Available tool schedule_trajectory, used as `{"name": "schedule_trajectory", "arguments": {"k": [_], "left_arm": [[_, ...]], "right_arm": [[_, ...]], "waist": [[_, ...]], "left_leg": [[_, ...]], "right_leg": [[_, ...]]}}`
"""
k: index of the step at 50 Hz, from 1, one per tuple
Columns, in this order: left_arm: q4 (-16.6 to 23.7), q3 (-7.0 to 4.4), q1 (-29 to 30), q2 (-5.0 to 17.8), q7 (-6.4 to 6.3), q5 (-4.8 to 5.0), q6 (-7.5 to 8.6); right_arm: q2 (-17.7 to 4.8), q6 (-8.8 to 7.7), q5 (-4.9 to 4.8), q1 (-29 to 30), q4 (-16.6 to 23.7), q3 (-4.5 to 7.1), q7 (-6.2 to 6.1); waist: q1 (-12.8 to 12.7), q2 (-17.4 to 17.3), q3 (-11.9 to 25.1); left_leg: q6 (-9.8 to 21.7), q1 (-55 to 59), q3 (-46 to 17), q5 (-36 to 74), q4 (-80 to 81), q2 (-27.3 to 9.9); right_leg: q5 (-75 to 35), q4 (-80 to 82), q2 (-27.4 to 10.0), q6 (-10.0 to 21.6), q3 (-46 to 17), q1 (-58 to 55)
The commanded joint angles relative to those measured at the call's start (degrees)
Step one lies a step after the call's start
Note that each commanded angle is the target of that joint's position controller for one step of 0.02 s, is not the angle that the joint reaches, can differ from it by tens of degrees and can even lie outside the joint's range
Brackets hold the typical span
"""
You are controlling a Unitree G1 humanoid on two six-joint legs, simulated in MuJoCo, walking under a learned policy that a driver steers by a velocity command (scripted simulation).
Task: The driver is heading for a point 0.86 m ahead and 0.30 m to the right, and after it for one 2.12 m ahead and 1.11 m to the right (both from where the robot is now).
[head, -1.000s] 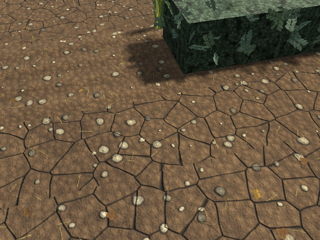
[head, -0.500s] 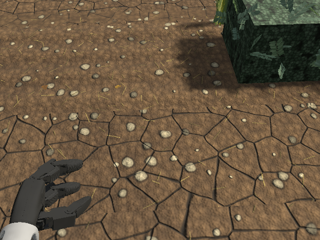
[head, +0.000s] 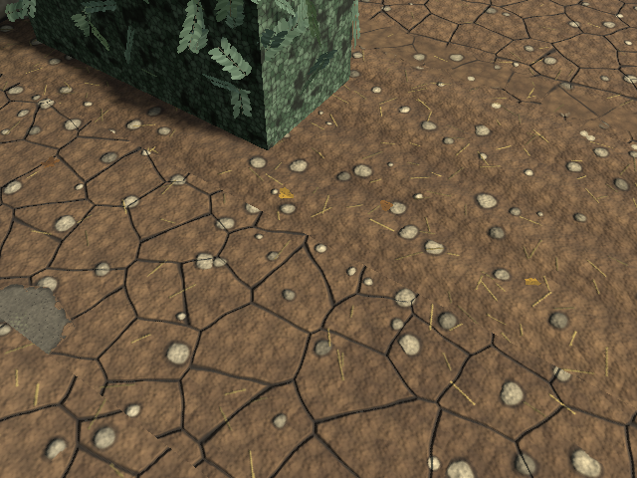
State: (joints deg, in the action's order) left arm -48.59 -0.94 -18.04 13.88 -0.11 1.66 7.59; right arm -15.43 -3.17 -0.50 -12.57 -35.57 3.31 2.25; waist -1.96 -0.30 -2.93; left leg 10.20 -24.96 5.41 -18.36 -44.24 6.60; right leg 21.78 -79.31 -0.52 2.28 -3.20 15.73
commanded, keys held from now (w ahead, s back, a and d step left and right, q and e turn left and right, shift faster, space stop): w+shift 0.04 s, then w+e+shift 0.96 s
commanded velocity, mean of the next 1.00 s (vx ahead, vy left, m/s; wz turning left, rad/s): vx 1.00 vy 0.00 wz -0.59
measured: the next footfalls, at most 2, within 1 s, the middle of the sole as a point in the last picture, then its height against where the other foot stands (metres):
right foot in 0.44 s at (419, 467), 0.16 m lower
left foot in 0.76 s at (373, 309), level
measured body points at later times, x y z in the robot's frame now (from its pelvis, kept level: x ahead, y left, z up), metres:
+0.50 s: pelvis +0.48 -0.11 -0.15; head +0.52 -0.10 +0.30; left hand +0.65 +0.12 -0.27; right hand +0.43 -0.38 -0.27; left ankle +0.23 +0.05 -0.56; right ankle +0.54 -0.18 -0.87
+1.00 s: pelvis +0.92 -0.22 -0.13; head +0.92 -0.23 +0.32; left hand +1.27 -0.17 -0.18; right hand +0.73 -0.42 -0.26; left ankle +0.98 -0.07 -0.86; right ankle +0.91 -0.35 -0.76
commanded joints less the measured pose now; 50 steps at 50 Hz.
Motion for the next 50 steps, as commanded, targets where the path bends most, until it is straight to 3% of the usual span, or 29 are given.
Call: {"name": "schedule_trajectory", "arguments": {"k": [1,3,5,6,7,11,16,19,21,22,23,24,25,26,27,28,29,31,32,35,37,38,39,40,41,42,43,46,50], "left_arm": [[5.98,-2.48,-0.14,9.44,-0.01,0.04,0.43],[5.28,-2.48,-0.15,8.62,-0.44,-0.51,-1.93],[5.63,-1.3,2.61,4.33,0.17,-2.7,-2.06],[7.11,-2.42,6.75,6.68,0.65,-0.95,-1.53],[8.07,-2.01,9.96,5.8,1.4,-1.69,-1.08],[8.88,-2.35,11.77,5.24,3.56,-0.12,-2.48],[14.47,-1.76,23.01,4.6,7.23,-1.07,-2.18],[12.8,-1.81,16.28,4.84,7.81,-1.17,-1.76],[5.19,-4.74,-6.7,10.38,6.29,-0.45,-2.32],[0.88,-6.03,-21.55,12.38,4.9,-0.61,-2.95],[-2.11,-5.77,-27.08,14.79,3.53,-1.68,-3.82],[-0.48,-5.1,-25.33,14.89,3.42,-3.23,-3.1],[1.37,-5.76,-24.33,14.24,2.73,-2.43,-3.24],[2.34,-5.25,-17.74,11.61,1.99,-1.21,-3.7],[4.53,-6.26,-10.74,15.96,1.56,-1.62,-3.0],[7.07,-5.13,-5.63,12.69,1.45,-2.29,-1.25],[8.31,-3.96,-0.84,8.84,1.01,-2.28,-0.45],[10.23,-3.35,8.65,9.13,-0.46,-0.4,-1.32],[9.02,-3.97,7.17,9.75,-1.54,0.0,-1.62],[6.14,-4.69,-1.12,10.1,-2.14,1.61,-2.19],[6.67,-4.54,-1.33,9.7,-1.27,1.19,-2.74],[9.06,-3.84,3.69,7.74,-0.65,-0.43,-2.52],[11.77,-1.51,4.47,0.18,0.14,-3.27,-2.39],[13.98,-0.64,-9.72,-2.22,0.27,2.59,-1.84],[11.84,-1.27,-5.96,2.9,-0.16,3.57,-3.04],[13.48,-1.63,1.47,4.04,0.3,1.99,-3.89],[14.86,-1.52,6.07,2.75,0.51,0.39,-4.42],[17.54,-2.09,7.27,2.73,2.14,0.85,-6.05],[20.25,-1.66,12.27,3.72,2.24,-0.2,-6.82]], "right_arm": [[-5.68,-2.44,1.09,-2.64,2.25,1.22,-0.17],[-3.52,-2.8,0.68,-0.3,1.72,0.34,-0.6],[-6.28,-3.13,1.33,-4.79,-0.69,1.8,-1.71],[-5.68,-3.7,0.81,-5.2,-1.08,1.44,-2.69],[-5.72,-3.99,-0.21,-4.88,-2.41,1.55,-3.89],[-4.69,-4.97,-0.34,-11.76,-5.52,1.02,-3.76],[-3.67,-2.14,0.35,-20.3,-8.74,0.56,-5.57],[-6.75,-1.23,-0.3,-14.49,-7.26,0.27,-6.89],[-7.77,-1.52,0.71,-11.3,-7.3,-0.26,-6.17],[-9.99,-1.82,-0.08,-4.3,-6.76,0.8,-5.1],[-2.14,-4.23,1.99,-2.43,-3.62,-0.88,-3.44],[-1.5,-5.82,-0.94,-10.21,0.94,-2.48,-2.79],[-5.29,-7.05,-1.78,-6.76,3.78,-2.5,-2.87],[-4.44,-7.5,-1.4,-0.38,5.74,-2.51,-3.33],[-4.05,-7.87,-2.74,-1.94,5.79,-2.78,-3.53],[-6.83,-7.48,-1.68,-0.02,4.66,-1.91,-3.93],[-7.78,-6.21,-0.76,0.75,3.17,-1.25,-4.07],[-5.96,-5.4,2.64,3.99,6.03,-1.55,-4.33],[-3.84,-5.57,3.45,4.81,6.46,-2.15,-3.68],[-4.1,-4.34,-0.16,1.99,5.46,-0.52,-3.38],[-6.18,-3.98,-1.62,-6.29,4.43,1.59,-4.21],[-8.39,-4.03,-1.63,-19.08,2.01,3.01,-4.44],[-12.43,-3.85,-1.04,-28.87,-0.33,3.14,-4.56],[-16.74,-4.43,1.48,-21.75,0.81,3.49,-3.22],[-9.88,-4.03,1.11,-14.69,2.89,2.88,-3.5],[-6.17,-3.56,0.34,-11.4,1.57,2.18,-3.67],[-5.96,-3.57,0.77,-9.79,0.57,1.87,-3.14],[-2.9,-3.59,0.34,-5.14,-2.55,0.81,-2.71],[-6.23,-3.89,0.41,-4.31,-4.72,1.65,-3.05]], "waist": [[-0.79,4.65,-0.78],[-2.49,2.12,-2.93],[-0.22,2.51,-0.63],[-0.28,3.36,-2.0],[0.46,2.45,-3.68],[3.93,-2.06,-1.48],[9.31,-0.09,-7.77],[5.08,-2.31,-5.29],[-4.52,-3.73,6.21],[-14.96,2.32,7.12],[-13.8,22.21,5.07],[-7.41,24.52,20.06],[-9.47,10.23,28.61],[-6.32,-4.21,21.62],[-0.99,-3.65,15.17],[1.46,-10.42,8.22],[4.35,-12.41,1.43],[8.27,-7.76,-7.63],[7.09,-2.04,-5.96],[4.99,1.84,2.46],[11.33,1.47,9.33],[18.82,2.46,15.85],[18.8,-14.58,21.98],[7.35,-31.38,24.4],[8.2,-18.12,12.62],[8.52,-9.88,2.83],[7.75,-2.64,0.09],[2.69,-6.07,-2.03],[1.89,-2.99,-3.56]], "left_leg": [[10.74,14.0,-35.42,-5.13,30.06,-17.9],[7.68,3.02,-23.47,4.17,31.68,-14.09],[6.42,3.65,-15.39,20.94,26.77,-12.28],[2.4,4.46,-11.54,18.27,26.35,-10.38],[-0.07,-2.18,-4.71,10.03,25.39,-6.43],[-2.56,5.94,-3.8,5.67,20.66,-11.19],[-3.57,33.36,-5.33,18.58,8.27,-18.5],[-8.47,29.49,0.81,43.93,1.25,-17.78],[-8.46,22.02,1.02,63.66,-20.49,-16.76],[-10.94,4.93,2.9,44.86,-51.97,-12.17],[-12.33,-23.26,1.61,-23.46,-78.66,-2.59],[-13.33,-33.97,-11.74,-28.0,-79.27,-3.8],[-14.17,-37.05,-15.33,-23.89,-73.15,-4.47],[-11.49,-37.26,-11.63,-15.01,-62.36,-5.93],[-10.86,-39.15,-14.01,-11.39,-59.06,-8.41],[-10.39,-36.28,-17.9,-6.19,-49.84,-10.67],[-12.03,-29.09,-20.15,-3.22,-42.08,-12.91],[-14.83,-10.52,-14.29,1.4,-13.64,-14.52],[-14.52,4.2,-10.93,12.53,-3.24,-13.04],[-16.51,22.54,-6.98,26.11,5.58,-5.66],[-14.61,31.69,-7.04,17.12,9.76,-3.73],[-12.62,44.04,-9.66,12.97,5.11,-7.22],[-8.01,51.57,-28.26,4.6,9.55,-19.07],[3.52,51.39,-68.07,-15.23,26.78,-33.88],[3.38,43.06,-67.81,-37.34,29.16,-30.82],[1.14,33.53,-54.65,-32.62,28.32,-27.74],[-0.6,26.27,-45.34,-20.7,28.58,-25.13],[-2.87,14.64,-27.73,-3.66,29.76,-22.65],[-2.86,16.04,-13.16,10.16,33.88,-22.73]], "right_leg": [[-4.1,6.45,-5.46,0.09,-4.48,22.86],[-4.68,16.2,-7.82,-2.05,-2.39,15.61],[-18.95,17.12,-7.03,-3.25,0.4,15.67],[-27.19,26.23,-6.98,-1.71,-2.09,17.96],[-41.38,39.07,-5.64,-1.62,0.18,12.21],[-54.39,42.73,-2.58,0.49,-2.41,10.28],[-45.29,48.03,-1.42,3.04,-1.46,39.18],[-43.29,51.71,1.7,2.35,7.83,23.17],[-42.43,46.13,4.27,5.01,11.27,-6.52],[-47.54,53.74,-1.16,11.22,5.11,-26.27],[-56.54,41.17,-3.52,13.3,0.26,-44.64],[-54.55,34.05,-8.51,21.98,-18.47,-59.76],[-33.52,44.18,-13.19,27.65,-31.25,-62.14],[-11.14,58.02,-13.11,23.97,-38.22,-49.56],[2.75,62.63,-18.7,26.78,-50.33,-38.23],[-1.69,62.75,-19.54,25.02,-53.37,-25.08],[-11.9,61.64,-15.29,23.02,-46.24,-9.06],[-19.54,66.47,-3.3,17.08,-25.74,19.38],[-22.48,63.91,1.67,14.81,-19.1,27.16],[-16.28,58.09,3.74,11.11,-18.11,22.19],[-28.65,41.63,6.46,6.2,-15.95,13.27],[-32.39,25.85,7.55,3.0,-14.4,16.78],[6.37,2.56,11.4,1.71,-10.4,21.29],[10.2,-10.97,9.31,1.92,-10.36,33.6],[2.98,-12.72,3.0,1.7,-7.17,39.42],[0.35,-11.11,0.79,2.04,-4.95,40.79],[-0.84,-8.57,-1.08,2.51,-3.43,37.12],[-2.53,-0.65,-5.94,2.45,-4.09,30.52],[-11.4,8.07,-7.4,0.69,-2.85,34.12]]}}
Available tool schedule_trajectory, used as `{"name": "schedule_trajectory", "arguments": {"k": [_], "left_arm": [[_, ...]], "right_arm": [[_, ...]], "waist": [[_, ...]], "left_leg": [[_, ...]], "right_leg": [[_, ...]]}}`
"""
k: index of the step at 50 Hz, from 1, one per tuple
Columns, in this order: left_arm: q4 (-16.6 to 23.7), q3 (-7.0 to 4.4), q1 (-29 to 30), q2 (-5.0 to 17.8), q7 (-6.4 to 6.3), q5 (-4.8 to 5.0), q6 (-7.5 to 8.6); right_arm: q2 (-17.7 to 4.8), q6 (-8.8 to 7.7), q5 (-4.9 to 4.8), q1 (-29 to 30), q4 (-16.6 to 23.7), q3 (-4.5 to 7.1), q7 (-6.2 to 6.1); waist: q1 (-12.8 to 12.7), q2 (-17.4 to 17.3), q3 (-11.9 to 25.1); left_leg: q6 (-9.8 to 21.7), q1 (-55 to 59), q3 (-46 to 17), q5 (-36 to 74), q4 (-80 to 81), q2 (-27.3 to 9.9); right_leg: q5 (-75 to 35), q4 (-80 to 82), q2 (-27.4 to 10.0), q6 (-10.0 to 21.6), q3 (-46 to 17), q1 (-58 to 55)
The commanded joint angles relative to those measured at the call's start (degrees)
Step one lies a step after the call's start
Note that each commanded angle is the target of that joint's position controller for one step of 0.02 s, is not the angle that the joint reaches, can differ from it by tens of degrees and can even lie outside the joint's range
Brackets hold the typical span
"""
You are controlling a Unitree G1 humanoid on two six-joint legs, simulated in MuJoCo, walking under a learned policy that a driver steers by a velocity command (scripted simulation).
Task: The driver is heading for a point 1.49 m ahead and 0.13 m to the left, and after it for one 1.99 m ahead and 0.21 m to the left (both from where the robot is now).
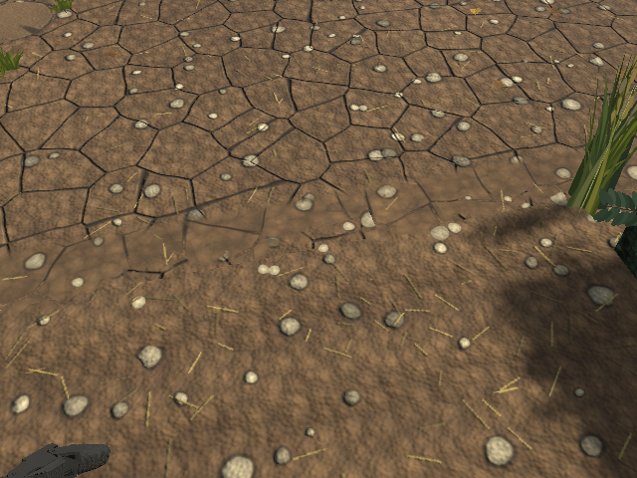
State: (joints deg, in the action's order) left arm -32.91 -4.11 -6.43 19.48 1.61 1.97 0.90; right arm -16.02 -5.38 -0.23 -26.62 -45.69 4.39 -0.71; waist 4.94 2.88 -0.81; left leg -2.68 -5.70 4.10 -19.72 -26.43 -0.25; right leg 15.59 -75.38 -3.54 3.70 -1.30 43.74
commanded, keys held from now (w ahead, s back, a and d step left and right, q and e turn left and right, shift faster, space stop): w+e+shift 0.12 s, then w+shift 0.16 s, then w+q+shift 0.72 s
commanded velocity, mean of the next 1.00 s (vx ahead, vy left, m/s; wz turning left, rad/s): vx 1.00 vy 0.00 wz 0.15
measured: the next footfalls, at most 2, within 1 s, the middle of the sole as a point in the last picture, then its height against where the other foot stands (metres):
right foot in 0.22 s outside the picture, level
left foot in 0.70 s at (325, 327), level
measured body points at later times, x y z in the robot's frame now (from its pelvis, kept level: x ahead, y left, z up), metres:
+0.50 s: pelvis +0.44 -0.08 +0.01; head +0.45 -0.08 +0.46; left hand +0.50 +0.17 -0.12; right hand +0.57 -0.37 -0.08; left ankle +0.66 +0.07 -0.63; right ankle +0.35 -0.12 -0.73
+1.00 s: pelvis +0.92 -0.10 +0.01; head +0.94 -0.08 +0.46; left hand +1.13 +0.17 -0.03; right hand +0.99 -0.36 -0.11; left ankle +0.85 -0.05 -0.73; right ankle +1.17 -0.27 -0.66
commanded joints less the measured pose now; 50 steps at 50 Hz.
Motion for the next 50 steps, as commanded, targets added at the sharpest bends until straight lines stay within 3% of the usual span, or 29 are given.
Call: {"name": "schedule_trajectory", "arguments": {"k": [1,5,7,9,10,11,12,13,14,15,16,17,19,22,25,29,31,33,34,35,36,37,38,39,40,41,44,47,50], "left_arm": [[4.47,1.29,1.52,-0.83,0.72,-0.55,-0.03],[5.39,1.35,9.57,-0.78,2.57,-0.28,1.07],[5.21,0.41,8.86,1.11,2.75,-0.16,1.45],[3.76,-1.57,-0.64,4.2,2.39,0.29,0.97],[-0.22,-3.5,-14.6,7.21,1.81,0.26,0.34],[-4.89,-4.73,-26.31,9.61,0.64,0.12,-0.31],[-4.33,-4.05,-19.43,14.32,0.48,-1.36,0.73],[-3.23,-3.56,-20.88,10.11,0.65,-1.93,1.61],[-4.27,-3.19,-20.97,7.7,0.68,-1.87,2.61],[-5.0,-2.51,-17.23,6.44,0.84,-1.58,3.61],[-4.79,-1.63,-12.42,4.1,0.94,-2.21,4.4],[-4.61,-0.64,-9.54,1.33,0.95,-3.33,4.92],[-6.11,0.13,-8.84,-1.21,0.97,-2.99,5.61],[-8.63,-0.25,-11.17,0.44,0.38,-2.67,6.78],[-9.34,0.27,-12.03,0.3,-0.74,-3.12,7.44],[-12.13,0.55,-17.49,2.39,-2.06,-2.7,7.17],[-12.23,0.1,-18.03,5.25,-2.94,-3.41,5.8],[-11.57,-0.82,-16.27,8.37,-4.46,-4.34,3.84],[-10.65,-1.27,-13.07,9.62,-4.85,-4.96,2.98],[-8.62,-1.58,-7.02,10.44,-4.72,-4.89,2.78],[-7.23,0.53,-6.38,2.59,-3.26,-5.0,4.4],[-2.75,3.2,-14.04,-4.58,-1.44,-1.19,6.89],[-1.37,2.9,-7.86,1.55,-0.33,0.05,9.09],[0.55,2.44,-2.59,2.78,-0.08,0.62,9.83],[0.42,2.64,-3.08,1.88,-0.25,-0.3,9.89],[-0.39,2.61,-4.16,1.37,-0.67,-1.91,9.37],[-1.01,1.79,-5.61,2.98,-1.81,-2.8,7.03],[3.6,2.92,5.84,-0.48,-2.16,-4.11,6.74],[5.68,2.4,10.68,-0.96,-1.87,-2.12,6.91]], "right_arm": [[-6.49,-1.79,0.35,10.32,5.28,0.8,-0.41],[-9.54,-1.58,0.58,6.54,2.92,1.14,-0.73],[-12.56,-1.17,0.52,4.48,2.3,1.66,-0.43],[-15.46,-0.12,0.13,4.48,2.13,2.23,-0.52],[-15.49,0.05,-0.04,7.63,2.94,2.16,-0.52],[-14.15,-0.41,-0.47,10.17,3.79,1.61,-0.79],[-1.55,-1.97,0.4,-0.21,6.69,-1.88,-0.04],[-6.25,-4.18,-2.02,0.26,7.09,-1.98,0.46],[-8.95,-4.67,-4.21,8.43,8.31,-1.26,0.18],[-7.75,-4.71,-4.2,12.19,9.04,-1.71,-0.29],[-6.42,-4.12,-2.87,13.16,7.86,-1.93,-0.56],[-6.13,-2.83,-2.67,10.51,6.4,-1.7,-0.15],[-5.09,-0.39,-2.6,8.8,5.21,-1.63,0.45],[-3.01,1.26,-2.17,14.54,6.8,-2.44,0.3],[-3.54,0.24,-1.69,20.67,8.39,-2.35,1.54],[-1.86,-1.1,-2.25,27.38,10.81,-2.82,4.37],[-4.03,-1.34,-2.52,27.93,12.0,-1.88,5.56],[-6.92,-0.12,-2.89,21.1,11.89,-0.43,5.63],[-10.08,1.06,-3.18,9.63,9.4,1.12,5.15],[-13.42,2.2,-2.92,-6.97,5.11,2.74,4.22],[-14.39,3.27,-2.46,-12.16,2.35,2.43,3.08],[-14.31,1.9,-0.16,-6.46,4.54,1.86,3.16],[-10.13,1.48,0.47,-5.08,6.57,1.63,2.5],[-8.16,0.76,0.97,-1.98,7.03,0.93,2.52],[-7.98,0.04,0.74,2.4,7.95,0.8,2.96],[-8.2,-0.47,0.62,6.38,9.2,0.83,2.97],[-6.97,-0.3,-0.74,10.53,10.1,0.36,2.1],[-7.47,0.0,-1.87,8.94,8.88,0.47,0.49],[-8.76,0.74,-2.56,4.9,6.82,1.18,0.12]], "waist": [[-4.82,-5.51,-5.75],[-1.81,-2.97,-7.18],[-3.42,-6.9,-4.46],[-10.84,-12.41,1.24],[-18.27,-12.15,7.12],[-23.28,-5.71,9.13],[-8.18,16.6,13.01],[-11.8,12.71,26.36],[-13.55,4.81,16.4],[-10.7,-3.3,7.59],[-8.05,-7.26,4.53],[-5.29,-6.51,2.5],[-3.29,-3.75,-0.67],[-5.01,-3.1,-6.14],[-7.19,-3.98,-6.96],[-9.73,-3.01,-7.83],[-8.51,0.24,-5.13],[-2.71,5.25,-0.18],[3.69,7.07,4.78],[12.11,5.8,10.02],[10.76,-12.07,9.49],[0.44,-27.08,16.62],[4.34,-14.19,17.1],[1.61,-4.67,8.61],[-2.96,2.79,3.72],[-5.6,4.49,1.11],[-8.81,1.08,-3.67],[-4.5,-2.04,-6.62],[-0.4,-6.01,-2.84]], "left_leg": [[9.47,-2.67,-7.9,13.01,17.08,-14.84],[6.3,2.09,4.44,24.91,19.3,-11.84],[5.84,6.2,6.72,55.27,14.44,-12.26],[6.61,9.32,6.62,80.86,-0.46,-14.81],[6.5,4.23,6.33,83.84,-14.05,-14.64],[4.42,-10.26,5.52,55.32,-36.7,-9.56],[3.03,-32.1,-0.53,-9.78,-58.37,0.45],[4.53,-36.36,-12.4,-7.49,-63.47,0.44],[5.06,-39.92,-11.91,-3.65,-62.04,-1.35],[5.52,-39.87,-11.32,-0.7,-57.52,-4.1],[5.66,-36.19,-11.48,1.46,-53.87,-6.66],[5.72,-32.64,-12.05,3.93,-51.7,-8.55],[5.14,-31.09,-12.2,5.57,-48.21,-10.59],[3.86,-37.19,-12.81,14.18,-40.39,-10.16],[3.81,-35.41,-7.24,30.35,-25.55,-7.13],[6.16,-31.37,-1.34,39.96,-11.4,-2.93],[7.78,-29.31,3.29,35.86,-8.39,1.68],[9.44,-23.68,6.91,24.99,-10.48,6.05],[11.12,-13.35,5.8,20.79,-13.1,6.44],[13.83,5.51,-0.54,20.27,-12.39,3.76],[17.05,20.3,-7.81,16.83,-16.0,-0.23],[30.16,33.07,-43.99,-10.04,-3.14,-11.93],[27.63,30.46,-55.51,-25.92,10.98,-13.66],[23.6,20.4,-53.45,-24.07,14.47,-12.98],[23.15,9.51,-50.55,-19.07,15.01,-11.87],[23.33,1.03,-46.31,-12.94,14.94,-8.85],[22.23,-13.06,-33.4,0.42,16.01,-2.58],[19.41,-24.3,-24.3,9.88,15.48,2.97],[15.62,-23.59,-25.96,4.73,13.62,3.27]], "right_leg": [[-9.12,7.78,-4.5,-1.2,-3.75,5.29],[-19.85,26.66,-1.29,0.81,5.08,-3.49],[-17.18,30.28,4.19,2.99,9.94,-13.01],[-8.14,30.56,8.42,5.84,11.07,-24.35],[-10.94,34.98,8.68,8.61,9.37,-40.43],[-14.73,40.54,4.94,10.42,1.35,-58.7],[-3.98,44.11,-6.98,16.08,-28.43,-71.35],[17.59,56.81,-13.64,21.26,-47.46,-74.87],[20.2,61.24,-13.05,19.0,-45.75,-66.71],[15.31,61.88,-12.22,16.77,-38.75,-55.37],[9.45,61.26,-10.58,14.88,-32.3,-46.27],[6.08,61.8,-8.52,13.51,-25.83,-39.51],[1.03,63.95,-7.53,12.04,-17.97,-31.97],[-9.67,67.41,-5.75,8.43,-6.36,-29.04],[-18.58,69.4,-1.82,3.61,4.68,-30.03],[-30.48,70.48,-3.32,-1.16,9.69,-39.2],[-53.59,64.72,-4.52,-3.41,11.03,-48.35],[-81.77,51.49,-6.95,-4.64,11.7,-54.7],[-89.25,38.98,-7.99,-4.63,11.1,-52.92],[-86.02,19.46,-7.24,-4.13,10.14,-41.87],[-18.03,-8.49,2.91,-4.4,8.68,-20.97],[19.27,-24.96,10.69,-6.01,-3.01,3.53],[11.21,-19.92,8.25,-1.24,-8.48,6.12],[6.72,-12.23,5.79,1.09,-8.27,5.42],[4.37,-6.67,3.9,1.01,-8.42,1.9],[3.28,-2.24,2.34,0.07,-9.0,-2.2],[1.82,9.58,-0.92,-4.04,-7.2,-8.08],[-13.1,28.89,1.27,-7.12,-2.52,-16.59],[-24.18,41.23,5.2,-8.49,-2.18,-26.77]]}}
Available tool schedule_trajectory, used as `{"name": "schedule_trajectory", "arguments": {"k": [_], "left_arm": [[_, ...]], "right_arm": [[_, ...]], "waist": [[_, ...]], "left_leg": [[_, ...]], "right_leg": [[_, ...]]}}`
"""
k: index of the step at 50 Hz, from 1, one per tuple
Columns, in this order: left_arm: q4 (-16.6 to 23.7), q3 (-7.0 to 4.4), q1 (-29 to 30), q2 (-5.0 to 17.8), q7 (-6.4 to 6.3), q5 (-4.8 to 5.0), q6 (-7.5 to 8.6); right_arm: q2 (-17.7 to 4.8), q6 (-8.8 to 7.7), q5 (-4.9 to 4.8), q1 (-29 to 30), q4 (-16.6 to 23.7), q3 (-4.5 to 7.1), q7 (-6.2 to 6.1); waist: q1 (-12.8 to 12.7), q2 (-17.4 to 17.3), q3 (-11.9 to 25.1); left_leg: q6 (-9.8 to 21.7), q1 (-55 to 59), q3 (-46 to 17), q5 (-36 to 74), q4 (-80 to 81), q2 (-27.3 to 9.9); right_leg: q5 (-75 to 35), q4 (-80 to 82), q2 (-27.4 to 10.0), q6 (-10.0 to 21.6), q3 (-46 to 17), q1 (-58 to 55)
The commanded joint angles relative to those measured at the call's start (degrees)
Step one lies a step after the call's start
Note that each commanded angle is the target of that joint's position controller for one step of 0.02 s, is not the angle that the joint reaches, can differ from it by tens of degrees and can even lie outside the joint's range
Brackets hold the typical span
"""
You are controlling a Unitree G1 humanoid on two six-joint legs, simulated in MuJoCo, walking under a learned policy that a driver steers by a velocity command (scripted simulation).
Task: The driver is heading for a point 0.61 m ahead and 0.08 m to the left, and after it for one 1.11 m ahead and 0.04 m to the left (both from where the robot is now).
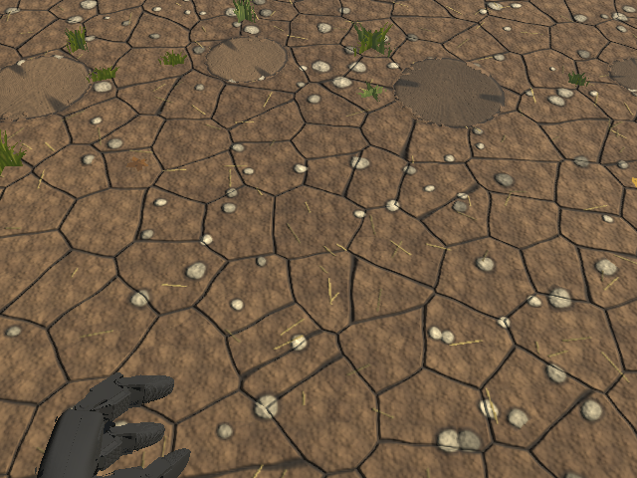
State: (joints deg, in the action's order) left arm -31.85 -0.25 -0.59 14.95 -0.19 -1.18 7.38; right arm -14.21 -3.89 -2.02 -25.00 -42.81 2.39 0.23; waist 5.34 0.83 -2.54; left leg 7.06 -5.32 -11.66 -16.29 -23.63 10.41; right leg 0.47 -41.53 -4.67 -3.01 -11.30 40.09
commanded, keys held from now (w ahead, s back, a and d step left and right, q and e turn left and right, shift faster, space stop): w+q+shift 0.48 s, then w+e+shift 0.52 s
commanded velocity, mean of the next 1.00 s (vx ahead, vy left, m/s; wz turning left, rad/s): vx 1.00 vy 0.00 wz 0.36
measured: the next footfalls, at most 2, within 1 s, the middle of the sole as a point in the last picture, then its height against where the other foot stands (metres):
right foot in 0.12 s outside the picture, level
left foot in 0.62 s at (197, 412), level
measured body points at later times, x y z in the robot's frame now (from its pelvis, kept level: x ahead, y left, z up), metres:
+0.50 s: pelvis +0.42 -0.02 -0.02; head +0.43 +0.01 +0.43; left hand +0.24 +0.21 -0.15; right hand +0.76 -0.09 -0.06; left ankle +0.55 +0.19 -0.67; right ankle +0.31 -0.20 -0.74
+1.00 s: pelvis +0.82 +0.21 -0.03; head +0.84 +0.20 +0.42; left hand +0.90 +0.50 -0.12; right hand +0.93 -0.04 -0.16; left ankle +0.61 +0.20 -0.74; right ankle +1.10 +0.18 -0.68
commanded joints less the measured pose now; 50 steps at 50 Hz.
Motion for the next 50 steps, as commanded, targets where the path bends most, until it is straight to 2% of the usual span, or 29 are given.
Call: {"name": "schedule_trajectory", "arguments": {"k": [1,4,6,7,8,9,10,11,12,13,15,16,20,24,27,29,30,31,32,33,34,35,36,37,38,39,44,47,50], "left_arm": [[4.79,-2.17,5.09,4.92,-0.09,1.9,0.53],[4.7,-4.02,4.12,8.68,-0.05,3.6,1.37],[1.44,-6.4,-14.03,11.98,-0.43,4.0,1.57],[-0.68,-6.76,-27.59,14.68,-0.98,3.42,0.81],[-2.19,-7.16,-27.25,19.07,0.46,0.89,0.73],[-0.05,-6.32,-22.07,12.41,0.45,0.88,0.15],[-0.27,-5.44,-20.32,8.63,-0.09,1.14,-0.53],[-1.79,-5.44,-21.34,9.06,-0.09,0.5,-1.08],[-3.27,-5.22,-19.49,8.84,-0.03,0.03,-1.23],[-4.28,-4.69,-17.69,7.24,-0.01,-0.06,-0.99],[-6.45,-3.69,-16.61,3.57,0.53,1.31,-0.66],[-7.49,-3.75,-16.58,3.63,0.64,1.77,-0.66],[-9.06,-4.41,-14.49,7.36,0.02,0.53,-0.42],[-12.0,-4.52,-19.93,10.06,-0.39,0.62,-0.74],[-15.1,-4.18,-26.75,13.15,-0.72,1.07,-1.18],[-15.64,-4.93,-24.14,18.06,-1.34,1.61,-2.56],[-15.82,-4.47,-20.65,17.09,-1.23,1.38,-3.18],[-14.84,-3.29,-20.31,13.0,-1.38,0.82,-3.01],[-13.46,-0.19,-31.66,2.65,0.0,3.02,-1.12],[-13.23,-2.36,-23.21,11.25,0.31,5.41,0.73],[-10.15,-2.52,-16.63,9.94,0.34,7.19,0.97],[-9.47,-1.92,-14.67,7.45,0.0,6.43,0.6],[-10.52,-2.35,-15.21,6.75,-0.19,4.84,-0.62],[-12.25,-2.51,-18.9,5.85,0.23,4.5,-2.09],[-12.98,-2.54,-21.85,4.32,0.48,4.5,-3.51],[-13.94,-2.8,-21.94,4.19,0.41,4.59,-4.72],[-10.03,-2.32,-11.59,3.35,0.84,3.75,-5.06],[-8.19,-1.86,-6.04,2.92,2.71,3.06,-4.01],[-5.91,-2.83,-4.74,5.21,4.55,3.74,-3.43]], "right_arm": [[-10.16,-0.67,-1.08,2.75,3.48,3.17,-0.95],[-9.24,0.07,-0.94,2.83,2.86,3.47,-1.47],[-8.7,0.73,1.03,5.86,4.33,3.06,-0.75],[-2.42,0.73,3.1,4.97,6.19,0.89,-0.26],[0.51,-0.19,-1.83,-4.83,9.42,-0.72,0.12],[-4.92,0.43,-3.15,-1.8,7.27,-0.25,-0.72],[-8.44,0.76,-1.44,5.61,8.08,0.5,-0.62],[-8.45,0.9,0.69,11.45,8.95,0.66,-0.44],[-7.97,0.82,1.03,13.75,10.64,1.05,-0.2],[-7.48,1.34,0.14,13.7,10.99,1.21,0.29],[-5.33,2.79,-1.33,13.41,11.82,0.88,0.78],[-4.45,3.11,-1.11,14.45,12.55,0.6,1.03],[-4.98,2.67,-0.36,17.95,14.06,0.26,1.88],[-5.06,1.53,-0.17,27.37,15.94,0.12,3.78],[-4.62,0.22,-0.12,30.1,17.72,0.33,4.42],[-9.06,0.62,0.08,19.21,16.27,2.58,3.74],[-12.6,1.27,0.11,5.82,12.31,4.56,2.56],[-15.35,1.91,0.12,-4.58,8.4,5.38,1.21],[-18.54,0.5,2.16,-1.61,9.68,4.89,1.22],[-11.88,-0.03,2.72,-3.69,8.57,4.02,1.35],[-10.94,-0.8,3.06,-1.67,7.27,3.44,1.39],[-9.75,-1.75,2.8,2.69,5.91,3.21,1.65],[-6.08,-2.52,3.28,6.39,5.5,2.38,1.85],[-3.27,-3.11,3.92,7.71,5.05,1.74,2.21],[-2.59,-3.26,3.39,9.27,4.27,1.8,2.29],[-1.33,-3.42,2.57,10.52,3.56,1.68,2.35],[-3.98,-4.21,3.65,11.36,1.79,2.16,0.63],[-7.17,-4.11,3.06,8.35,0.8,2.54,-0.66],[-11.73,-2.66,2.99,6.44,0.18,3.23,-1.91]], "waist": [[-0.66,-5.16,-0.4],[-2.34,-7.7,1.06],[-12.74,-8.42,13.22],[-16.04,0.14,23.77],[-8.32,31.18,29.6],[-10.59,21.87,20.64],[-12.51,12.61,12.52],[-13.28,1.27,7.34],[-11.01,0.33,4.47],[-9.15,2.12,2.38],[-7.42,4.56,0.34],[-6.83,3.71,-1.1],[-5.64,1.35,-4.7],[-9.32,-2.04,-7.7],[-7.88,2.32,-4.48],[1.52,7.67,0.15],[9.43,7.59,5.57],[11.64,1.25,12.35],[1.45,-17.62,26.13],[6.86,-6.97,26.58],[4.74,-5.23,13.66],[0.86,1.61,5.24],[-2.01,1.08,2.0],[-4.43,-0.98,0.6],[-6.64,-4.17,1.5],[-7.02,-2.91,0.05],[-6.13,-2.2,-7.04],[-4.06,0.94,-7.18],[-5.55,-3.09,-3.19]], "left_leg": [[5.17,-19.89,-12.03,-0.41,8.94,-7.86],[3.22,-6.99,-16.26,5.55,0.43,-10.69],[-0.57,-7.02,-12.34,21.34,-20.68,-9.11],[-1.61,-18.79,-7.18,1.79,-41.33,-6.54],[-3.49,-38.98,-1.41,-15.88,-58.41,-3.48],[-3.89,-45.63,0.53,-9.18,-63.46,-9.97],[-4.05,-46.93,3.33,-5.16,-63.59,-11.23],[-4.05,-43.79,4.8,-3.84,-60.87,-13.36],[-3.9,-43.07,4.82,-1.35,-58.17,-15.09],[-3.71,-40.37,4.4,-0.7,-56.3,-17.25],[-3.48,-40.95,5.01,-1.55,-55.11,-19.05],[-3.46,-42.68,5.34,-0.71,-53.69,-19.73],[-4.97,-43.8,7.15,11.54,-45.03,-19.39],[-2.51,-40.67,14.77,20.08,-28.54,-16.1],[1.2,-26.05,19.5,15.98,-21.88,-7.69],[3.53,-15.65,18.28,6.52,-16.82,-5.69],[5.63,0.18,15.99,12.48,-9.72,-6.79],[6.22,22.8,4.82,11.9,-12.33,-14.7],[15.87,40.16,-27.87,-5.41,-5.83,-32.43],[11.91,33.21,-31.5,-16.63,3.79,-30.64],[9.78,23.19,-24.01,-15.35,6.94,-29.79],[7.95,12.64,-17.49,-9.18,9.36,-28.55],[6.31,5.79,-10.46,-4.8,10.1,-26.33],[4.09,-0.57,-3.06,3.97,9.61,-24.19],[3.9,-2.52,0.04,3.57,11.62,-23.88],[2.28,-4.7,4.5,5.14,13.24,-22.26],[-0.67,-8.23,20.06,18.29,17.83,-18.63],[-2.74,-2.5,24.96,25.04,18.61,-19.09],[-5.98,8.03,26.9,57.68,11.01,-20.52]], "right_leg": [[-8.82,10.33,6.32,-2.03,6.05,-23.26],[-3.23,15.65,5.41,-1.0,3.54,-22.63],[3.71,11.24,2.35,2.38,4.13,-42.13],[17.73,7.29,-7.95,4.63,-7.57,-61.99],[44.82,22.89,-21.77,15.58,-46.35,-72.65],[56.14,25.95,-19.73,14.22,-45.69,-66.47],[45.91,25.35,-16.96,11.93,-32.95,-59.18],[28.29,24.61,-13.89,10.25,-21.61,-51.54],[23.11,25.51,-12.32,10.87,-17.42,-46.02],[19.23,26.68,-10.86,10.57,-12.57,-41.08],[14.05,28.22,-9.4,9.99,-4.62,-38.16],[10.65,28.72,-9.31,9.85,-1.36,-37.27],[1.15,32.99,-8.35,9.54,10.52,-33.64],[-10.83,34.26,-6.51,5.8,19.67,-38.87],[-55.14,29.29,-9.27,6.38,20.28,-41.73],[-69.88,14.98,-12.93,9.56,19.3,-45.2],[-66.74,1.51,-11.5,9.52,19.76,-40.46],[-25.72,-20.9,-6.03,8.55,18.25,-23.88],[27.4,-44.67,5.52,7.22,9.08,-4.32],[24.48,-45.78,3.91,9.22,0.67,-1.69],[22.07,-44.11,2.58,8.78,2.02,2.32],[18.22,-39.06,-0.68,8.21,2.73,2.62],[14.69,-36.24,-3.04,7.59,3.13,0.45],[12.2,-34.99,-4.94,7.37,2.03,-4.87],[11.42,-34.23,-5.73,6.44,2.86,-5.78],[11.08,-34.28,-6.54,6.14,3.28,-5.34],[-3.88,-21.12,-4.92,3.93,6.87,2.09],[-13.12,-8.16,-2.58,5.81,13.03,-0.04],[-11.28,-0.39,3.74,8.77,20.63,-7.14]]}}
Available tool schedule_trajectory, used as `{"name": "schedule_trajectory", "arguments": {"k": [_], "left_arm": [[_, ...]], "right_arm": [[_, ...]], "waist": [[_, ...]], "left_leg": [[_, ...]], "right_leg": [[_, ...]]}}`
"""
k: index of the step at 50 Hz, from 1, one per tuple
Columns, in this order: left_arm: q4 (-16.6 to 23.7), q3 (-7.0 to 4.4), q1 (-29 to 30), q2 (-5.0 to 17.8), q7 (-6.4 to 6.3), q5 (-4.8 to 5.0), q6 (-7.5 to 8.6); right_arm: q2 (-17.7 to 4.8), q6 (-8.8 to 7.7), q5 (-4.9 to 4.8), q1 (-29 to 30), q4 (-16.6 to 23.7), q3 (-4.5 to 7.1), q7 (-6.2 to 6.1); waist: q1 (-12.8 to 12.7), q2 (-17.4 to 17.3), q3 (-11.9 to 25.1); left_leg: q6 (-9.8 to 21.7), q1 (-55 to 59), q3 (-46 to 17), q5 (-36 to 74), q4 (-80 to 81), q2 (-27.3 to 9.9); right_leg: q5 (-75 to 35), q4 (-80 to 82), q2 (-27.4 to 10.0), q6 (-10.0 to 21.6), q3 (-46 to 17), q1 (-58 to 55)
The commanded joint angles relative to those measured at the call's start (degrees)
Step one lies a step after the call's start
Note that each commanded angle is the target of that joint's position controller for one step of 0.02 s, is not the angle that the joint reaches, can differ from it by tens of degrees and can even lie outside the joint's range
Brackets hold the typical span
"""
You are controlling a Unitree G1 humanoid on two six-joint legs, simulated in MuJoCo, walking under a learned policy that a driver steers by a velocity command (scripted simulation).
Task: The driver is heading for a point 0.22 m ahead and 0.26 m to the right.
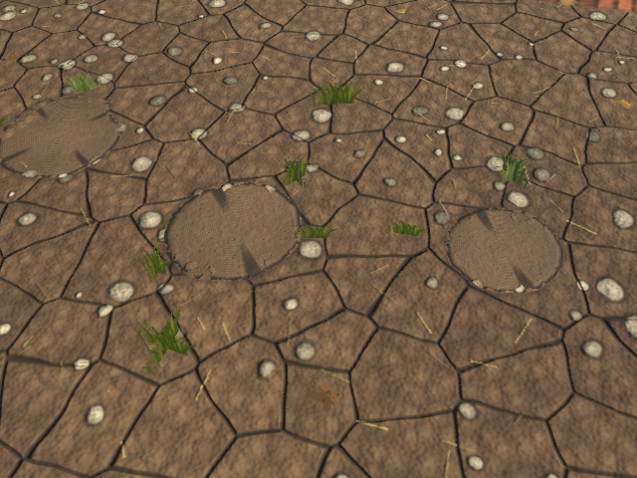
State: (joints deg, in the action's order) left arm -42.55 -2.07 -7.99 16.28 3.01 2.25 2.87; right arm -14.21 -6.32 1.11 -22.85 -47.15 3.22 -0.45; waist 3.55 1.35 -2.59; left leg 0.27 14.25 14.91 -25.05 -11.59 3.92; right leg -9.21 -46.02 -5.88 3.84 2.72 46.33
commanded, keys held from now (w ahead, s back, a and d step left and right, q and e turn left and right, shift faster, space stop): w+e+shift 0.14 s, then shift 0.86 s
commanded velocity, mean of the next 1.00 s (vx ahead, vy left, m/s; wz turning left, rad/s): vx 0.37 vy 0.00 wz -0.31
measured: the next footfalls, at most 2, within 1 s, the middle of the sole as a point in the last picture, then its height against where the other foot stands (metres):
right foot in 0.08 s outside the picture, level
left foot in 0.48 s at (326, 397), level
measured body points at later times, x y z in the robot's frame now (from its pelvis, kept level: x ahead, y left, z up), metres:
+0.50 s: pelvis +0.42 -0.03 +0.00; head +0.44 -0.05 +0.45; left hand +0.54 +0.23 -0.11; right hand +0.58 -0.31 -0.06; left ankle +0.62 +0.01 -0.71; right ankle +0.27 -0.06 -0.71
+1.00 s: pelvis +0.53 -0.06 +0.02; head +0.53 -0.08 +0.47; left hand +0.70 +0.15 -0.10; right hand +0.57 -0.34 -0.10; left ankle +0.62 +0.01 -0.71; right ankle +0.48 -0.19 -0.71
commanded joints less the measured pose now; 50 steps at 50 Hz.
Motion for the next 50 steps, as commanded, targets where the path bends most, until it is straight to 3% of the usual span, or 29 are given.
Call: {"name": "schedule_trajectory", "arguments": {"k": [1,3,4,5,6,7,8,9,10,12,15,17,20,22,24,25,26,27,28,29,30,32,35,37,40,42,43,47,50], "left_arm": [[4.57,-1.91,-1.26,5.76,1.3,0.89,0.64],[0.71,-5.13,-20.96,12.36,0.38,0.96,-2.01],[-2.43,-6.92,-33.34,15.42,-0.81,0.67,-3.3],[-4.34,-5.97,-30.67,14.87,-0.93,-0.28,-3.57],[0.56,-3.99,-22.46,12.29,-0.61,-3.05,-0.9],[2.85,-3.72,-21.61,7.92,-0.5,-2.69,0.31],[2.88,-3.44,-19.62,7.24,-0.17,-2.68,1.6],[4.07,-3.45,-13.93,7.5,0.17,-2.48,2.71],[5.32,-3.49,-9.37,8.22,-0.05,-2.7,3.22],[5.85,-2.72,-6.63,6.93,-1.14,-2.13,2.93],[3.38,-2.32,-9.17,6.37,-3.7,-1.53,2.15],[1.62,-2.55,-13.55,6.29,-4.97,-0.95,0.48],[-0.41,-2.55,-17.32,5.83,-5.47,-1.16,-0.99],[-0.52,-2.39,-16.04,4.41,-5.75,-1.81,-1.33],[1.19,-2.61,-10.61,4.62,-5.69,-2.27,-1.45],[3.27,-1.82,-8.57,2.53,-5.28,-3.24,-1.41],[0.52,-0.62,-23.28,-1.69,-4.54,-2.32,-1.44],[-1.95,-0.91,-27.82,3.67,-3.61,-1.47,-1.82],[-1.08,-2.01,-19.32,7.4,-3.47,-0.89,-2.8],[0.69,-2.36,-11.96,7.93,-4.01,-1.3,-3.79],[1.77,-2.5,-8.54,7.64,-4.56,-1.88,-4.77],[1.51,-1.96,-9.99,4.3,-4.79,-2.1,-5.87],[0.04,-0.82,-10.69,0.8,-5.4,-2.89,-5.19],[-0.69,-1.02,-9.78,2.01,-5.44,-2.76,-5.28],[-1.58,-1.26,-8.27,2.57,-5.08,-3.04,-5.41],[-0.96,-1.17,-6.53,3.12,-5.06,-4.37,-5.01],[-1.14,-1.8,-5.73,5.77,-5.21,-4.35,-4.84],[-2.74,-1.09,-4.46,2.35,-4.98,-3.67,-2.42],[-3.48,-1.04,-4.96,2.5,-4.92,-3.23,-1.27]], "right_arm": [[-13.79,0.78,-0.37,5.03,4.91,2.9,-1.63],[-16.78,2.17,-1.38,11.5,6.81,3.76,-1.33],[-15.13,1.56,-2.28,16.24,7.58,3.34,-0.33],[-1.81,-0.74,-0.95,15.34,10.0,-0.27,1.27],[1.76,-3.07,-3.04,4.87,14.14,-2.29,2.08],[-6.08,-4.47,-3.34,11.94,14.77,-1.44,2.38],[-7.79,-4.68,-4.36,15.67,15.63,-0.66,2.07],[-7.18,-4.22,-3.26,15.09,14.69,-0.75,1.35],[-7.37,-3.41,-1.78,13.98,13.85,-0.52,0.93],[-8.97,-1.39,-0.85,12.0,12.92,0.28,0.48],[-4.01,-0.33,0.63,19.76,15.91,-1.49,0.0],[-1.62,-0.24,0.54,23.32,15.88,-2.23,0.47],[-3.51,-0.57,-0.08,27.3,16.8,-1.36,1.33],[-5.85,-1.15,0.1,26.14,16.47,-0.16,1.83],[-7.34,-2.12,0.73,15.42,12.81,0.95,1.96],[-8.95,-2.44,1.47,7.19,10.89,1.1,1.92],[-8.28,-2.05,3.12,6.79,10.37,0.04,2.01],[-6.66,-1.22,1.22,6.69,10.39,0.23,2.28],[-5.4,-0.33,-0.01,10.78,11.59,0.06,2.03],[-4.35,0.83,-0.39,14.65,11.61,-0.59,1.8],[-3.91,1.63,-0.27,17.06,11.64,-1.19,1.6],[-4.06,2.73,0.41,19.1,10.68,-1.32,1.56],[-5.04,3.12,0.45,17.05,8.67,-0.68,1.38],[-5.87,3.61,0.07,15.87,7.75,-0.39,1.07],[-5.94,4.73,-0.49,17.26,7.21,-0.57,0.63],[-4.03,4.75,-0.24,14.87,5.73,-1.3,0.57],[-4.58,4.66,-0.11,13.2,5.49,-0.98,0.6],[-3.59,4.78,-0.03,14.33,4.91,-0.91,-0.13],[-3.36,4.96,-0.07,13.72,3.87,-0.84,-0.18]], "waist": [[-6.65,-6.6,0.08],[-18.24,-10.96,8.72],[-24.79,-7.0,11.75],[-16.9,19.02,4.16],[-5.82,24.53,16.2],[-10.66,9.95,15.05],[-7.89,-1.36,7.17],[-3.75,-8.6,2.91],[-1.43,-9.21,1.53],[0.48,-8.25,0.92],[-2.8,-4.28,0.04],[-6.87,-1.24,4.31],[-9.92,2.56,5.79],[-8.34,4.12,5.77],[-1.8,4.14,9.86],[1.38,-0.08,16.75],[-4.87,-15.7,25.38],[-3.9,-12.18,31.0],[-1.98,-6.68,23.38],[-2.56,-1.26,16.55],[-3.49,-0.83,11.2],[-6.27,-5.21,6.81],[-5.69,-7.68,10.07],[-4.9,-7.78,12.14],[-5.58,-8.01,8.33],[-5.36,-6.51,5.72],[-3.49,-2.97,3.82],[-2.62,2.1,2.96],[-2.34,1.21,3.39]], "left_leg": [[0.34,-8.31,0.33,80.08,-6.96,-14.89],[1.6,-12.32,-1.48,93.75,-29.59,-17.11],[1.39,-22.82,-1.87,79.32,-50.94,-13.17],[-0.7,-43.86,-5.9,-1.54,-78.36,1.34],[-0.14,-61.14,-21.18,-10.28,-89.78,4.26],[3.77,-61.68,-25.0,-2.85,-83.91,0.99],[5.09,-60.83,-23.97,1.1,-76.59,-1.14],[4.17,-57.0,-24.05,3.79,-71.1,-3.58],[2.44,-52.26,-24.29,4.06,-68.42,-4.92],[-0.62,-45.91,-22.24,3.91,-60.99,-8.28],[-3.48,-41.75,-15.35,14.57,-41.35,-6.52],[-3.89,-37.47,-12.95,30.85,-27.55,-2.93],[-2.99,-36.42,-14.0,39.66,-17.88,-0.66],[-0.91,-36.44,-15.64,38.04,-14.75,-0.77],[1.27,-27.24,-14.8,45.12,-9.76,-1.53],[4.03,-13.95,-22.06,63.73,-14.11,-9.88],[18.25,4.52,-44.43,81.85,-19.36,-27.75],[21.35,4.85,-53.53,63.36,-16.7,-29.51],[19.21,-2.55,-48.37,47.96,-14.1,-25.83],[15.96,-12.1,-43.66,34.02,-11.04,-22.11],[14.35,-20.88,-41.19,26.57,-8.13,-19.84],[10.8,-32.12,-34.13,21.43,-4.34,-13.97],[11.26,-32.2,-28.62,29.47,-5.04,-12.24],[11.83,-31.11,-29.53,21.62,-4.53,-13.58],[9.42,-36.83,-29.52,0.65,-2.44,-12.4],[5.28,-39.97,-28.34,-7.42,-2.82,-10.33],[3.32,-40.24,-25.58,-7.6,-3.39,-7.79],[2.72,-29.99,-20.38,6.09,-11.49,-5.18],[3.34,-28.04,-19.74,12.41,-13.7,-4.99]], "right_leg": [[2.23,3.42,7.6,2.73,8.48,-17.72],[12.5,-0.5,9.47,6.21,6.27,-38.97],[10.25,4.93,7.9,8.72,0.92,-55.71],[8.58,7.43,6.1,12.45,-10.38,-59.93],[35.83,20.13,-5.52,25.14,-47.39,-68.83],[49.53,31.82,-7.18,21.54,-54.9,-65.56],[47.72,35.25,-7.49,18.31,-53.3,-56.19],[34.86,33.39,-6.99,17.15,-49.27,-46.56],[18.13,30.84,-5.08,16.75,-43.04,-38.98],[-4.95,29.89,-2.28,14.41,-29.41,-30.29],[-23.54,28.13,5.68,10.12,-14.23,-23.35],[-17.54,25.84,9.1,6.09,-10.06,-26.83],[-7.58,23.7,6.09,4.08,-14.09,-33.4],[-6.36,18.62,4.3,3.45,-17.03,-38.23],[-12.37,6.53,6.02,0.86,-15.68,-40.67],[3.22,-8.6,8.94,-1.35,-13.6,-34.84],[50.41,-28.07,16.32,-5.31,-15.69,-18.87],[48.77,-32.48,12.4,-5.28,-19.87,-16.54],[45.31,-33.94,10.06,-6.54,-17.4,-14.31],[41.3,-30.88,8.18,-7.14,-13.5,-13.35],[38.71,-28.08,7.17,-7.46,-11.65,-14.09],[36.52,-16.86,5.16,-7.43,-8.84,-21.11],[36.06,-2.92,4.92,-7.67,-6.26,-28.13],[30.65,2.64,4.3,-7.06,-6.57,-31.05],[22.37,12.66,4.98,-4.83,-4.99,-36.45],[20.69,17.72,2.7,-2.65,-7.39,-38.81],[25.98,17.64,1.78,-1.33,-8.51,-35.75],[30.36,21.86,2.24,-2.15,-9.18,-25.96],[25.82,21.62,2.22,-2.44,-9.35,-26.26]]}}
